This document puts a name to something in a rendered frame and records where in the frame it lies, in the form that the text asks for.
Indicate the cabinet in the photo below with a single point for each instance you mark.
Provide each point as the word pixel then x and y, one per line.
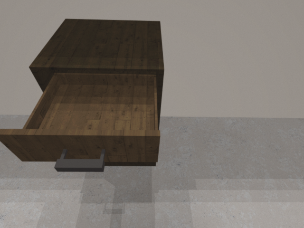
pixel 98 46

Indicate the drawer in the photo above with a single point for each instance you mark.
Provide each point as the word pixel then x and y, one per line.
pixel 85 113

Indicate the handle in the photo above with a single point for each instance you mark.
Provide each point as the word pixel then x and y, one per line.
pixel 80 165

